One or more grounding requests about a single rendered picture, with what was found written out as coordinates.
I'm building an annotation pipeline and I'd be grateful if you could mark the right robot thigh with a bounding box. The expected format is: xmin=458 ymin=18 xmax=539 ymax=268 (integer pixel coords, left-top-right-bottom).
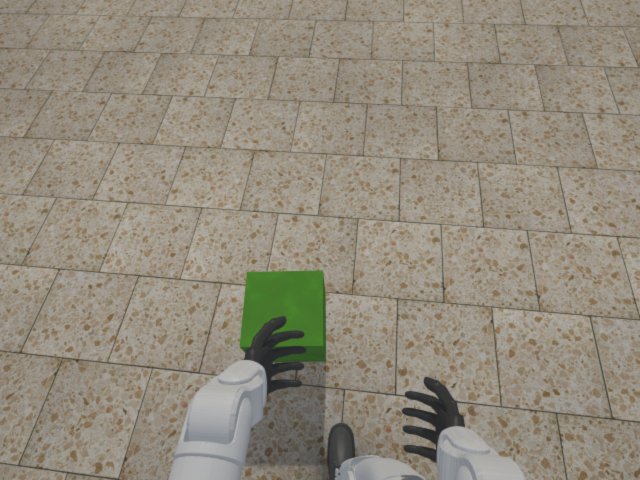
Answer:
xmin=344 ymin=457 xmax=426 ymax=480

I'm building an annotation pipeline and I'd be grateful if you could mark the robot left forearm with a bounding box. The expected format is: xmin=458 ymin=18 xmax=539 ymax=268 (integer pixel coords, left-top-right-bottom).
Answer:
xmin=168 ymin=360 xmax=267 ymax=480

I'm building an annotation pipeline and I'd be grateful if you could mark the robot right forearm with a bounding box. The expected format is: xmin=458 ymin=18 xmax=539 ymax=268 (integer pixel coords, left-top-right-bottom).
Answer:
xmin=436 ymin=426 xmax=526 ymax=480

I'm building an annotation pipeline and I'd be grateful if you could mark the carton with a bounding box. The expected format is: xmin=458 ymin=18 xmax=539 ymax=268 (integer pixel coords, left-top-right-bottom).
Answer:
xmin=240 ymin=270 xmax=326 ymax=362

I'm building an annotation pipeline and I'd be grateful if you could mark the right robot hand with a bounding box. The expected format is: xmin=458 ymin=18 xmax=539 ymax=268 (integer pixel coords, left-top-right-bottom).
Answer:
xmin=402 ymin=377 xmax=465 ymax=463

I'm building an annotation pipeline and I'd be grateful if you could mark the left robot hand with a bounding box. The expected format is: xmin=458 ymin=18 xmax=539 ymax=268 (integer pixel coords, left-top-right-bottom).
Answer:
xmin=244 ymin=316 xmax=306 ymax=396

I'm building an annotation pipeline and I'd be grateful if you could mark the robot right foot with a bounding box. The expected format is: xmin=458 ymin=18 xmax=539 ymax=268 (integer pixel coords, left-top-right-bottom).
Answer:
xmin=327 ymin=423 xmax=355 ymax=480

